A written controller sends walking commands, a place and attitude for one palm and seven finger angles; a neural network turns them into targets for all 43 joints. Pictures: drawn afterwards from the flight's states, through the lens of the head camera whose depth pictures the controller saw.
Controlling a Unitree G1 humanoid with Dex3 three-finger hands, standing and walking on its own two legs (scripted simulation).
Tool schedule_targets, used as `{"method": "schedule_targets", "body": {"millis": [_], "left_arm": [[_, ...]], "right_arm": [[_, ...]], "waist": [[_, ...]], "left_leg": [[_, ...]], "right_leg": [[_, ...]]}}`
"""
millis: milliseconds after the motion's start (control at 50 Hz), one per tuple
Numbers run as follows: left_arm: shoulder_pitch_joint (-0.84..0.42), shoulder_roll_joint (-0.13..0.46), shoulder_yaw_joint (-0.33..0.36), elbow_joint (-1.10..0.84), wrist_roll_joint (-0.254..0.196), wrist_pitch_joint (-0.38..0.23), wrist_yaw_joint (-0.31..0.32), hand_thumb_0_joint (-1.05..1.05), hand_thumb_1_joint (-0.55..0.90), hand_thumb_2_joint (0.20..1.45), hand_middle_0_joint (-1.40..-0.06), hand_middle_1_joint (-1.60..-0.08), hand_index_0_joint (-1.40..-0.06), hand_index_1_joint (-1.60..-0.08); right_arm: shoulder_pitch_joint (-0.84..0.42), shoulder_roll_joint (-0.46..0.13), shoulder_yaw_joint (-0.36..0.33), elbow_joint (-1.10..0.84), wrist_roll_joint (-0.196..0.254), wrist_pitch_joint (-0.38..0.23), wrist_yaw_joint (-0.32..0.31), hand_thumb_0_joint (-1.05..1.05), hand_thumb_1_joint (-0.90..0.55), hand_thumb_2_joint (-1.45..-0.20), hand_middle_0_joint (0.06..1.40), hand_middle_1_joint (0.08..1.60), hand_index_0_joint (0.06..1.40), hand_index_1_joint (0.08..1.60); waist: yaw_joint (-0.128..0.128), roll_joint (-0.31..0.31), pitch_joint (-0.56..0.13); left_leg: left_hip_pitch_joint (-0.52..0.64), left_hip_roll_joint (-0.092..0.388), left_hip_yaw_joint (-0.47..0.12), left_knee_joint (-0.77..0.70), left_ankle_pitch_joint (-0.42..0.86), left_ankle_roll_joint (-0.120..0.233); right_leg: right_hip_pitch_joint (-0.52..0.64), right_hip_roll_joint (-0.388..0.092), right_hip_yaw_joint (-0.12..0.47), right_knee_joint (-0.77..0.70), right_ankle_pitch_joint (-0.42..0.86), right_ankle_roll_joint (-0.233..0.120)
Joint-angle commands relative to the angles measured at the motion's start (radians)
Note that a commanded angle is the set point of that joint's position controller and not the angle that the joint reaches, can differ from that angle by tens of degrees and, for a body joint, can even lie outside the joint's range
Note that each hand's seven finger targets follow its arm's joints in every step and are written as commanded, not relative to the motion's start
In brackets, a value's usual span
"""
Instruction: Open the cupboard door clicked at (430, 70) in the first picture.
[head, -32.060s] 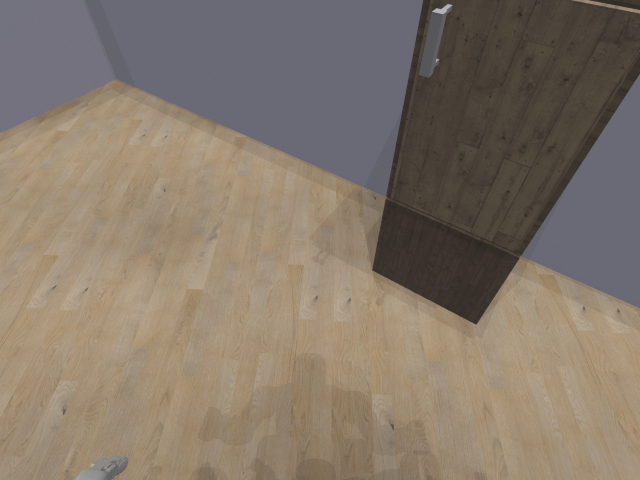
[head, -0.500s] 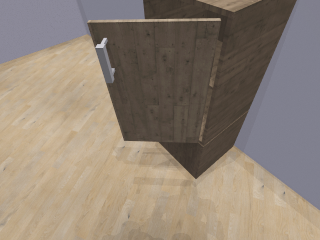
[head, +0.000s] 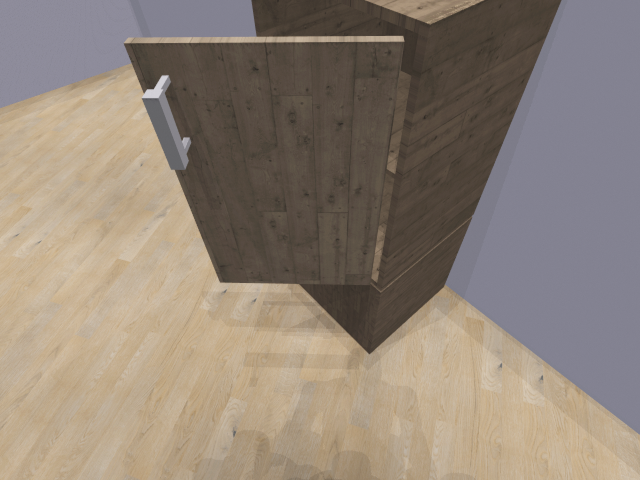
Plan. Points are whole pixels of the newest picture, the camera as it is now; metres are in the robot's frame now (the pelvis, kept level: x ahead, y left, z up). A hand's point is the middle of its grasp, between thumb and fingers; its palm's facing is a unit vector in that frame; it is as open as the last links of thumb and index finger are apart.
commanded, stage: look again from close up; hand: left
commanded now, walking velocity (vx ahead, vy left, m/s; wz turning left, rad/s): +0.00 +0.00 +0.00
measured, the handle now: (171, 123) +0.57 +0.26 +0.14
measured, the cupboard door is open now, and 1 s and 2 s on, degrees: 47 47 47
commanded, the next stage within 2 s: shuffle to correct the standing spot in 0.18 s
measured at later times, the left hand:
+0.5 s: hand out of the picture +0.03 +0.16 -0.17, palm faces +0.06 -0.97 -0.23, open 7.3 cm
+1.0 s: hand out of the picture +0.03 +0.21 -0.18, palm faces +0.05 -0.98 -0.21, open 7.3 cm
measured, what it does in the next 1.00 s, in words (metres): stands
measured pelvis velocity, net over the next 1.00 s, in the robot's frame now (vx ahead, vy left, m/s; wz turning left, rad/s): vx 0.02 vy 0.03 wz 0.01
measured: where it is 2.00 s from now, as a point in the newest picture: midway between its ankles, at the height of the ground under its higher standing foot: outside the picture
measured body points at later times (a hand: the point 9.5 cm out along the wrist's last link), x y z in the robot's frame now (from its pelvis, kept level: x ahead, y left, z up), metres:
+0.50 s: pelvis +0.01 -0.02 +0.00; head +0.03 -0.03 +0.45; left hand +0.02 +0.22 -0.15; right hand +0.03 -0.25 -0.17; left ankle -0.01 +0.12 -0.74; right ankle +0.00 -0.12 -0.74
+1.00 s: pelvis +0.02 +0.03 -0.01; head +0.04 +0.03 +0.44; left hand +0.03 +0.26 -0.16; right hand +0.05 -0.20 -0.16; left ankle +0.00 +0.13 -0.74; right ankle -0.01 -0.10 -0.74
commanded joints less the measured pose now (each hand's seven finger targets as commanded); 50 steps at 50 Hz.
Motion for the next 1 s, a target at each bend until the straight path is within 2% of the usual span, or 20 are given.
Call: {"method": "schedule_targets", "body": {"millis": [0,280,440,500,560,600,620,640,680,720,740,760,780,800,840,860,880,900,920,980], "left_arm": [[0.063,0.125,0.026,-0.021,0.000,-0.013,0.008,0.000,0.900,0.900,-0.200,-0.300,-0.200,-0.300],[0.063,0.128,0.035,-0.023,0.000,-0.021,0.009,0.000,0.900,0.900,-0.200,-0.300,-0.200,-0.300],[0.091,0.186,0.073,-0.050,0.005,-0.008,0.020,0.000,0.900,0.900,-0.200,-0.300,-0.200,-0.300],[0.092,0.195,0.088,-0.067,0.008,-0.001,0.024,0.000,0.900,0.900,-0.200,-0.300,-0.200,-0.300],[0.062,0.185,0.095,-0.097,0.011,0.014,0.023,0.000,0.900,0.900,-0.200,-0.300,-0.200,-0.300],[0.033,0.137,0.090,-0.120,0.012,0.027,0.020,0.000,0.900,0.900,-0.200,-0.300,-0.200,-0.300],[0.025,0.108,0.082,-0.129,0.016,0.032,0.018,0.000,0.900,0.900,-0.200,-0.300,-0.200,-0.300],[0.030,0.094,0.076,-0.131,0.014,0.034,0.018,0.000,0.900,0.900,-0.200,-0.300,-0.200,-0.300],[0.060,0.075,0.073,-0.125,0.012,0.031,0.015,0.000,0.900,0.900,-0.200,-0.300,-0.200,-0.300],[0.128,0.073,0.071,-0.104,0.013,0.021,0.013,0.000,0.900,0.900,-0.200,-0.300,-0.200,-0.300],[0.152,0.101,0.072,-0.095,0.018,0.010,0.015,0.000,0.900,0.900,-0.200,-0.300,-0.200,-0.300],[0.160,0.157,0.076,-0.090,0.018,0.002,0.016,0.000,0.900,0.900,-0.200,-0.300,-0.200,-0.300],[0.143,0.192,0.081,-0.091,0.012,-0.003,0.014,0.000,0.900,0.900,-0.200,-0.300,-0.200,-0.300],[0.119,0.188,0.080,-0.095,0.013,-0.005,0.015,0.000,0.900,0.900,-0.200,-0.300,-0.200,-0.300],[0.050,0.155,0.069,-0.106,0.015,-0.001,0.014,0.000,0.900,0.900,-0.200,-0.300,-0.200,-0.300],[0.029,0.136,0.064,-0.112,0.010,0.001,0.011,0.000,0.900,0.900,-0.200,-0.300,-0.200,-0.300],[0.045,0.106,0.061,-0.118,0.008,0.004,0.010,0.000,0.900,0.900,-0.200,-0.300,-0.200,-0.300],[0.053,0.087,0.056,-0.111,0.006,0.011,0.012,0.000,0.900,0.900,-0.200,-0.300,-0.200,-0.300],[0.046,0.074,0.050,-0.106,0.008,0.013,0.011,0.000,0.900,0.900,-0.200,-0.300,-0.200,-0.300],[0.080,0.067,0.041,-0.067,0.007,0.010,0.008,0.000,0.900,0.900,-0.200,-0.300,-0.200,-0.300]], "right_arm": [[0.048,-0.091,-0.018,-0.027,0.003,-0.015,-0.005,0.000,-0.900,-0.900,0.200,0.300,0.200,0.300],[0.055,-0.086,-0.020,-0.007,0.003,-0.011,-0.009,0.000,-0.900,-0.900,0.200,0.300,0.200,0.300],[0.045,-0.077,-0.035,-0.062,0.004,0.020,-0.002,0.000,-0.900,-0.900,0.200,0.300,0.200,0.300],[0.047,-0.078,-0.043,-0.082,0.002,0.022,-0.001,0.000,-0.900,-0.900,0.200,0.300,0.200,0.300],[0.074,-0.095,-0.050,-0.091,0.001,0.021,0.002,0.000,-0.900,-0.900,0.200,0.300,0.200,0.300],[0.086,-0.142,-0.057,-0.106,-0.008,0.023,0.000,0.000,-0.900,-0.900,0.200,0.300,0.200,0.300],[0.082,-0.154,-0.061,-0.115,-0.007,0.025,-0.002,0.000,-0.900,-0.900,0.200,0.300,0.200,0.300],[0.073,-0.155,-0.062,-0.131,-0.007,0.026,-0.004,0.000,-0.900,-0.900,0.200,0.300,0.200,0.300],[0.031,-0.148,-0.060,-0.157,-0.011,0.029,-0.003,0.000,-0.900,-0.900,0.200,0.300,0.200,0.300],[-0.009,-0.139,-0.057,-0.175,-0.008,0.028,-0.002,0.000,-0.900,-0.900,0.200,0.300,0.200,0.300],[-0.015,-0.122,-0.057,-0.186,-0.003,0.023,-0.001,0.000,-0.900,-0.900,0.200,0.300,0.200,0.300],[-0.007,-0.091,-0.053,-0.192,0.002,0.020,0.003,0.000,-0.900,-0.900,0.200,0.300,0.200,0.300],[-0.008,-0.074,-0.050,-0.183,0.001,0.027,0.005,0.000,-0.900,-0.900,0.200,0.300,0.200,0.300],[-0.010,-0.073,-0.048,-0.172,-0.003,0.029,0.006,0.000,-0.900,-0.900,0.200,0.300,0.200,0.300],[0.054,-0.045,-0.041,-0.125,-0.001,0.018,0.008,0.000,-0.900,-0.900,0.200,0.300,0.200,0.300],[0.092,-0.051,-0.037,-0.098,0.000,0.007,0.009,0.000,-0.900,-0.900,0.200,0.300,0.200,0.300],[0.104,-0.086,-0.038,-0.083,-0.008,-0.006,0.005,0.000,-0.900,-0.900,0.200,0.300,0.200,0.300],[0.079,-0.113,-0.040,-0.078,-0.008,-0.006,0.003,0.000,-0.900,-0.900,0.200,0.300,0.200,0.300],[0.062,-0.116,-0.039,-0.080,-0.005,-0.008,-0.002,0.000,-0.900,-0.900,0.200,0.300,0.200,0.300],[0.033,-0.103,-0.031,-0.074,-0.002,-0.013,-0.012,0.000,-0.900,-0.900,0.200,0.300,0.200,0.300]], "waist": [[0.011,-0.028,-0.023],[0.010,-0.029,-0.035],[0.025,-0.137,-0.011],[0.027,-0.158,-0.018],[0.012,-0.061,-0.018],[0.009,0.116,-0.002],[0.014,0.164,0.007],[0.015,0.171,-0.003],[0.039,0.144,-0.018],[0.076,0.053,-0.048],[0.076,-0.067,-0.052],[0.058,-0.189,-0.065],[0.047,-0.272,-0.048],[0.044,-0.306,-0.021],[-0.011,-0.242,-0.013],[-0.019,-0.160,-0.027],[-0.003,-0.016,-0.055],[0.014,0.081,-0.053],[0.019,0.116,-0.018],[0.035,0.043,-0.004]], "left_leg": [[0.012,0.091,-0.082,-0.072,0.130,0.023],[0.038,0.088,-0.067,-0.050,0.163,0.009],[-0.073,0.035,-0.016,0.075,0.005,-0.019],[-0.078,0.031,-0.015,0.066,-0.013,-0.019],[0.020,0.059,-0.035,0.014,0.137,0.000],[0.026,0.165,-0.160,-0.052,0.252,0.073],[0.019,0.211,-0.205,-0.090,0.278,0.124],[0.005,0.228,-0.228,-0.110,0.284,0.160],[-0.035,0.216,-0.199,-0.076,0.351,0.176],[-0.090,0.168,-0.155,0.012,0.324,0.139],[-0.146,0.103,-0.108,0.090,0.200,0.087],[-0.204,0.022,-0.032,0.176,0.019,0.029],[-0.203,-0.009,-0.018,0.233,-0.160,0.000],[-0.191,0.010,-0.040,0.257,-0.214,0.000],[-0.045,0.020,-0.039,0.078,-0.075,0.007],[0.052,0.037,-0.060,-0.005,0.105,0.015],[0.089,0.111,-0.125,-0.018,0.311,0.041],[0.042,0.177,-0.169,-0.068,0.332,0.079],[0.011,0.191,-0.197,-0.092,0.367,0.106],[0.001,0.156,-0.158,-0.084,0.349,0.092]], "right_leg": [[0.006,-0.075,0.073,-0.095,0.169,-0.041],[0.038,-0.080,0.084,-0.113,0.261,-0.054],[0.067,-0.222,0.215,-0.138,0.331,-0.128],[0.064,-0.250,0.223,-0.098,0.387,-0.146],[-0.037,-0.182,0.138,-0.023,0.247,-0.104],[-0.116,-0.059,-0.005,0.105,-0.012,-0.050],[-0.143,-0.020,-0.062,0.174,-0.149,-0.028],[-0.156,-0.013,-0.064,0.250,-0.231,-0.026],[-0.108,-0.029,-0.070,0.254,-0.220,-0.036],[0.020,-0.044,-0.058,0.079,-0.044,-0.036],[0.068,-0.122,0.067,-0.030,0.070,-0.059],[0.110,-0.272,0.235,-0.114,0.161,-0.120],[0.070,-0.342,0.302,-0.165,0.179,-0.181],[0.036,-0.328,0.279,-0.168,0.204,-0.199],[-0.049,-0.239,0.139,-0.094,0.222,-0.141],[-0.083,-0.162,0.058,-0.024,0.202,-0.092],[-0.080,-0.083,-0.008,0.046,0.141,-0.046],[-0.053,-0.045,-0.054,0.066,-0.033,-0.017],[-0.041,-0.033,-0.063,0.068,-0.075,-0.012],[0.004,-0.052,-0.036,-0.015,0.020,-0.017]]}}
